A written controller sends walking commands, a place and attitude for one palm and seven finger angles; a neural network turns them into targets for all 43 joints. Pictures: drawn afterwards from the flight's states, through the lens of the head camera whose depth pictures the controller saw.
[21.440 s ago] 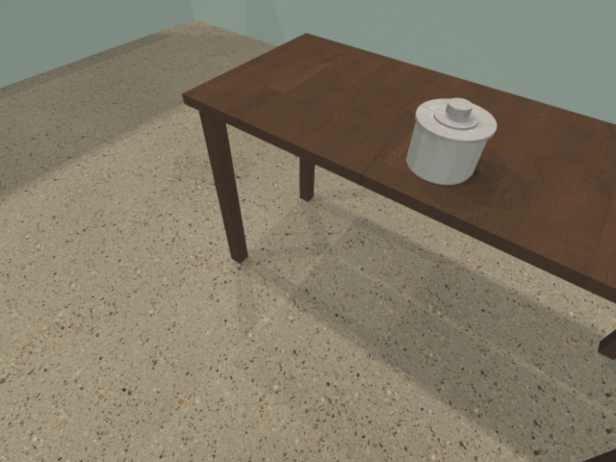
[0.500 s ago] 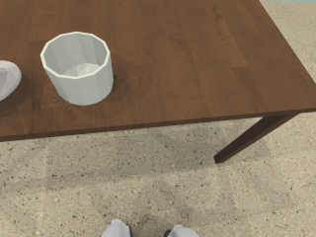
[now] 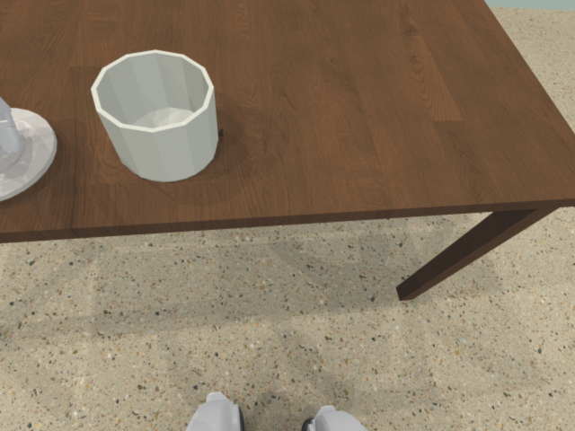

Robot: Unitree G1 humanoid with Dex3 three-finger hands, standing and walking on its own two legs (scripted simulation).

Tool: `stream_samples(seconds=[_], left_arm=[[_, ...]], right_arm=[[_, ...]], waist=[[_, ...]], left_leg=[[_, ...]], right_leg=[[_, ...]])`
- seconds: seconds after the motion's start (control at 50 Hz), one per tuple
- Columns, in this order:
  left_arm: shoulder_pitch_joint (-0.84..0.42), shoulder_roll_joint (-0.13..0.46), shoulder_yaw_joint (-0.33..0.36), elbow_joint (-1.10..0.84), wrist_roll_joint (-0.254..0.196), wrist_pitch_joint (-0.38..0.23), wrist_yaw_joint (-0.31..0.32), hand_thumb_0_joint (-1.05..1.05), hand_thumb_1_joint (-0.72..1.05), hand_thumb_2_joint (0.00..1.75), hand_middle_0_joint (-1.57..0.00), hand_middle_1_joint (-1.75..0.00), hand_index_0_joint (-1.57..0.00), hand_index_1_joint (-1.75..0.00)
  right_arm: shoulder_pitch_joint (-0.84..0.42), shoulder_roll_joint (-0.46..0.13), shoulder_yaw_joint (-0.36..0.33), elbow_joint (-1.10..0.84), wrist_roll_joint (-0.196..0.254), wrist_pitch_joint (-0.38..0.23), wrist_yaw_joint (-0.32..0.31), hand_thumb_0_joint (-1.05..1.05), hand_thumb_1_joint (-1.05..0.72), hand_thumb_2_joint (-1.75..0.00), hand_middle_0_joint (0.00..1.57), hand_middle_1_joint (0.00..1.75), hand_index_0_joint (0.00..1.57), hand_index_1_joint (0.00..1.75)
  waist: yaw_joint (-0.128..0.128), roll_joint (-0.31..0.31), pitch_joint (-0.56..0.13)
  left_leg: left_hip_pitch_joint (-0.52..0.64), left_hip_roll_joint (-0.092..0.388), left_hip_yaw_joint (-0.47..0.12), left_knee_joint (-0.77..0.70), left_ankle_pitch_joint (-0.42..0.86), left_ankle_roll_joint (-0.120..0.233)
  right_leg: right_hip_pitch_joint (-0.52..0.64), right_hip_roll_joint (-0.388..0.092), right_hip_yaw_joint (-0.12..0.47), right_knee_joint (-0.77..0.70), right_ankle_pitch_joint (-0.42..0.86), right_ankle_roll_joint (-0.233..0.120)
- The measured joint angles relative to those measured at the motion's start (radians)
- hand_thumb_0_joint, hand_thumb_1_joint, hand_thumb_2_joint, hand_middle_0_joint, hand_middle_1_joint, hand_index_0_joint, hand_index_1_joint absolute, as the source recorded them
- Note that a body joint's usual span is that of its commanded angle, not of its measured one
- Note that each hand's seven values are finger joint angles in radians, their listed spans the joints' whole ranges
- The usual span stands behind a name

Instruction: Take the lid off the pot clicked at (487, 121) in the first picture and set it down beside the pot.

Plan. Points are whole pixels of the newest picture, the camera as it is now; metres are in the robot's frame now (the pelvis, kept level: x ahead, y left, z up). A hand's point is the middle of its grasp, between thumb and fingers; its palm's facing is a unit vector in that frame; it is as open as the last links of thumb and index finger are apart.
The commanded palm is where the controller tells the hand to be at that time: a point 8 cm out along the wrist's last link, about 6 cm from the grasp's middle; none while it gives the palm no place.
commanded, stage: open the fingers wide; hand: left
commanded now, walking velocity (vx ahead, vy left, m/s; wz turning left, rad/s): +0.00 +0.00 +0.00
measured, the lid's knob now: out of the picture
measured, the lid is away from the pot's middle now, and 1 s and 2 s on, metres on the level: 0.23 0.24 0.24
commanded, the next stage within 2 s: raise the empty hand in 0.92 s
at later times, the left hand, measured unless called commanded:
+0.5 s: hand out of the picture +0.45 +0.36 +0.09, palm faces -0.45 -0.13 -0.88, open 8.0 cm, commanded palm +0.50 +0.35 +0.15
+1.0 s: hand out of the picture +0.45 +0.38 +0.09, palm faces -0.45 -0.16 -0.88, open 10.9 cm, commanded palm +0.50 +0.37 +0.15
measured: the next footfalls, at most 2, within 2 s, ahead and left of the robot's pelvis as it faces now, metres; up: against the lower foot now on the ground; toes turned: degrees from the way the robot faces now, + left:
none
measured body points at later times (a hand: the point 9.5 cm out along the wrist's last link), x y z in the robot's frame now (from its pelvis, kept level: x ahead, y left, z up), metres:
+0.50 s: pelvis -0.01 +0.00 +0.00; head +0.11 +0.04 +0.43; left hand +0.47 +0.37 +0.14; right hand +0.01 -0.29 -0.11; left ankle +0.04 +0.07 -0.70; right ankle -0.02 -0.16 -0.70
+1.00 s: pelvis +0.00 +0.00 +0.00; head +0.11 +0.04 +0.43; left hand +0.47 +0.38 +0.14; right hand +0.00 -0.28 -0.11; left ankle +0.04 +0.07 -0.70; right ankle -0.02 -0.16 -0.70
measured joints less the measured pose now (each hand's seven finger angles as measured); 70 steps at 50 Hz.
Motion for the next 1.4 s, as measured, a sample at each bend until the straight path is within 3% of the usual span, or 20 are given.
stream_samples(seconds=[0.12,0.24,0.38,0.56,0.74,1.22,1.4], left_arm=[[-0.009,0.002,-0.040,0.024,0.008,-0.010,0.012,-0.02,0.43,0.71,-0.39,-0.95,-0.86,-1.17],[-0.005,-0.017,-0.078,-0.014,-0.012,-0.012,0.007,-0.01,0.43,0.68,-0.39,-0.96,-0.79,-1.15],[-0.033,-0.001,-0.091,0.003,-0.031,-0.015,0.006,0.00,0.38,0.64,-0.41,-1.00,-0.64,-1.10],[-0.031,-0.009,-0.082,-0.010,-0.022,-0.017,0.001,0.00,0.25,0.59,-0.40,-1.00,-0.49,-1.03],[-0.034,0.015,-0.046,0.012,-0.007,-0.025,0.012,0.00,0.11,0.55,-0.35,-0.96,-0.37,-0.96],[-0.043,0.013,-0.060,-0.020,-0.018,-0.018,-0.011,0.00,0.03,0.58,-0.34,-0.91,-0.34,-0.91],[-0.087,0.005,-0.095,-0.004,-0.024,0.016,-0.027,0.00,0.03,0.58,-0.34,-0.91,-0.34,-0.91]], right_arm=[[-0.025,-0.002,-0.002,-0.009,0.003,-0.005,-0.003,0.00,-0.90,-0.90,0.21,0.30,0.21,0.30],[-0.038,-0.013,-0.009,0.000,0.002,-0.015,-0.010,0.00,-0.90,-0.90,0.21,0.30,0.21,0.30],[-0.046,-0.018,-0.003,0.001,0.012,-0.021,-0.016,0.00,-0.90,-0.90,0.21,0.30,0.21,0.30],[-0.033,-0.015,-0.009,0.005,0.007,-0.005,-0.007,0.00,-0.90,-0.90,0.21,0.30,0.20,0.30],[-0.021,-0.001,0.000,-0.004,0.010,0.008,-0.004,0.00,-0.90,-0.90,0.21,0.30,0.21,0.30],[-0.024,-0.013,-0.008,0.005,0.006,-0.001,-0.009,0.00,-0.90,-0.90,0.21,0.30,0.21,0.30],[-0.020,-0.009,-0.005,-0.005,0.012,0.002,0.002,0.00,-0.90,-0.90,0.21,0.30,0.20,0.30]], waist=[[0.006,-0.004,0.002],[0.024,-0.004,0.006],[0.016,-0.014,0.005],[0.022,-0.002,0.008],[0.006,-0.005,0.002],[0.016,-0.010,-0.004],[0.023,0.000,-0.006]], left_leg=[[0.004,-0.003,-0.014,0.001,0.007,-0.004],[0.009,-0.008,-0.021,-0.006,0.015,-0.005],[0.013,-0.009,-0.020,-0.001,0.011,-0.005],[0.002,-0.009,-0.013,0.004,0.008,-0.002],[0.002,-0.006,-0.006,0.008,0.002,-0.001],[0.004,-0.011,-0.011,0.002,0.005,0.009],[0.036,-0.019,-0.002,-0.018,0.009,0.016]], right_leg=[[0.010,0.000,-0.014,0.000,0.002,-0.010],[0.017,-0.003,-0.021,-0.006,0.007,-0.009],[0.018,-0.004,-0.020,0.004,0.001,-0.009],[0.005,-0.006,-0.013,0.010,-0.002,-0.007],[0.001,-0.003,-0.004,0.016,-0.005,-0.006],[0.015,-0.005,-0.009,-0.011,0.006,-0.010],[0.044,-0.013,0.000,-0.028,0.011,-0.015]])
